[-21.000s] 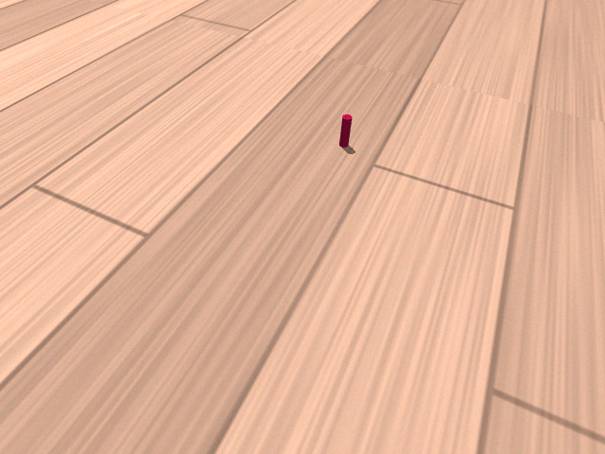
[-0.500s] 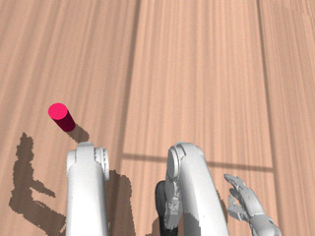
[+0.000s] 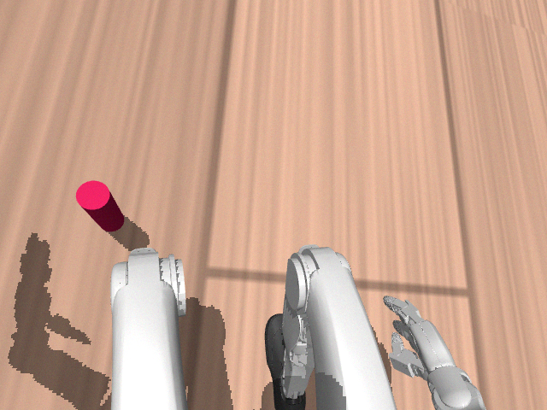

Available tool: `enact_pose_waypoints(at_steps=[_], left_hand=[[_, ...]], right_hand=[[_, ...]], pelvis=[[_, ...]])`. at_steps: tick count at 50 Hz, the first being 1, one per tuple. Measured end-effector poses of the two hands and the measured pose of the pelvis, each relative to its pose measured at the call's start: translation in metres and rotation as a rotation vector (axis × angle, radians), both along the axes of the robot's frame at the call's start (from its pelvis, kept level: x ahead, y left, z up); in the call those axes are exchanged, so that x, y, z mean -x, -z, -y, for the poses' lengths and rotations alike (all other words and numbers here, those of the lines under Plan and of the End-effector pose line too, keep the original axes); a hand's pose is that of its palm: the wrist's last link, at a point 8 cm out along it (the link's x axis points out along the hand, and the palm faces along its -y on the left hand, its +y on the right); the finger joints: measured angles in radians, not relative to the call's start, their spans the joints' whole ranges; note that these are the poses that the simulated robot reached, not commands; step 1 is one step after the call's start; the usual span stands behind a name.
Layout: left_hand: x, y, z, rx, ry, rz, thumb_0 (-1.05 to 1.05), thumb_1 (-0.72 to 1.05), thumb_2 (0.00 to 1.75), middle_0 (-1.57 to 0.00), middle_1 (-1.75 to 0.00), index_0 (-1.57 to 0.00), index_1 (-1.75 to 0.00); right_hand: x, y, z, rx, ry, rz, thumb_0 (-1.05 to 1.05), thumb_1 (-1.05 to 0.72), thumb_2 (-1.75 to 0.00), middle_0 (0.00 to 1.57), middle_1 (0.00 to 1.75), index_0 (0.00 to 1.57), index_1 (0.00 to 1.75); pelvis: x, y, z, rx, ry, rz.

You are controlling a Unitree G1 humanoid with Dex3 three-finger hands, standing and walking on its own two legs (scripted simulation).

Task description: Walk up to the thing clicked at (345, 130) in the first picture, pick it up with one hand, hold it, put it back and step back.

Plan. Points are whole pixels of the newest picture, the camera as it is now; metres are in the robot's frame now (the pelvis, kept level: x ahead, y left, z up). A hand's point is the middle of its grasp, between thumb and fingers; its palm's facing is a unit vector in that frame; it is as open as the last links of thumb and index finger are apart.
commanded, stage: go down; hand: left
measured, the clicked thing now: (103, 209) +0.43 +0.26 -0.28
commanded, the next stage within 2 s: approach in 0.44 s
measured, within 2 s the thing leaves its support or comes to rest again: neither
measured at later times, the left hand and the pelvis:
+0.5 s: hand out of the picture +0.37 +0.45 +0.04, palm faces +0.12 -0.99 -0.06, open 17.8 cm; pelvis +0.00 +0.00 +0.00, yaw +0 degrees
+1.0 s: hand out of the picture +0.36 +0.39 -0.11, palm faces +0.16 -0.99 +0.03, open 17.4 cm; pelvis +0.00 +0.00 -0.04, yaw -2 degrees
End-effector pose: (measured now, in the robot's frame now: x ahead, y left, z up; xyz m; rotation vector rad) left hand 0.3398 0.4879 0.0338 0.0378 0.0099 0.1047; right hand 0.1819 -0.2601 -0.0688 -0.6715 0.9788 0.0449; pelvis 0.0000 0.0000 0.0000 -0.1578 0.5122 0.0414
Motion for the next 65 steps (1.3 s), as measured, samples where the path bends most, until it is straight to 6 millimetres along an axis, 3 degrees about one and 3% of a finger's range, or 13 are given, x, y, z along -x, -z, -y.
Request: enact_pose_waypoints(at_steps=[6, 12, 17, 25, 30, 42, 55, 65], left_hand=[[0.006, 0.007, -0.008, 0.003, -0.025, -0.044, -0.01, -0.61, 0.02, -0.04, -0.05, -0.05, -0.04], [0.018, 0.023, 0.007, 0.020, -0.009, -0.039, -0.01, -0.61, 0.03, -0.03, -0.05, -0.04, -0.05], [0.015, 0.017, 0.014, 0.010, 0.011, -0.014, -0.01, -0.61, 0.04, -0.03, -0.05, -0.03, -0.05], [0.001, -0.010, -0.012, -0.018, -0.015, 0.005, -0.01, -0.61, 0.03, -0.03, -0.05, -0.04, -0.04], [0.008, -0.001, -0.019, -0.001, -0.037, -0.040, -0.01, -0.61, 0.03, -0.03, -0.05, -0.04, -0.05], [0.030, 0.076, 0.013, 0.095, -0.139, -0.075, -0.01, -0.51, 0.05, -0.01, -0.05, -0.02, -0.04], [-0.006, 0.180, 0.079, 0.096, 0.016, -0.106, -0.01, -0.46, 0.04, 0.00, -0.04, -0.01, -0.02], [-0.012, 0.253, 0.117, 0.138, 0.010, -0.132, -0.01, -0.40, 0.05, 0.00, -0.05, -0.01, -0.02]], right_hand=[[0.010, 0.004, 0.003, -0.003, -0.001, -0.030, 0.01, -0.90, -0.90, 0.21, 0.30, 0.20, 0.30], [0.014, 0.008, 0.001, -0.009, 0.020, -0.069, 0.01, -0.90, -0.90, 0.21, 0.30, 0.20, 0.30], [0.006, 0.003, -0.002, -0.007, 0.027, -0.041, 0.01, -0.90, -0.90, 0.21, 0.30, 0.20, 0.30], [-0.002, -0.005, -0.001, 0.007, -0.009, 0.018, 0.01, -0.90, -0.90, 0.21, 0.30, 0.20, 0.30], [0.004, -0.001, 0.000, 0.006, -0.019, -0.011, 0.01, -0.90, -0.90, 0.21, 0.30, 0.20, 0.30], [0.009, 0.016, -0.001, 0.009, -0.031, -0.079, 0.01, -0.88, -0.89, 0.21, 0.30, 0.20, 0.30], [-0.004, 0.037, -0.001, 0.082, -0.133, -0.089, 0.01, -0.89, -0.89, 0.21, 0.30, 0.20, 0.30], [-0.005, 0.046, -0.008, 0.157, -0.231, -0.164, 0.00, -0.89, -0.89, 0.21, 0.30, 0.20, 0.30]], pelvis=[[0.001, 0.003, -0.002, 0.008, 0.010, 0.001], [-0.001, 0.001, -0.003, 0.003, 0.004, -0.011], [-0.002, -0.002, -0.002, -0.003, -0.005, -0.013], [0.001, -0.001, -0.002, 0.006, 0.002, 0.003], [0.002, 0.002, -0.004, 0.014, 0.010, 0.003], [0.001, 0.014, -0.002, 0.002, 0.008, 0.013], [0.001, 0.053, -0.001, 0.022, 0.049, 0.102], [-0.001, 0.073, -0.004, 0.055, 0.075, 0.173]])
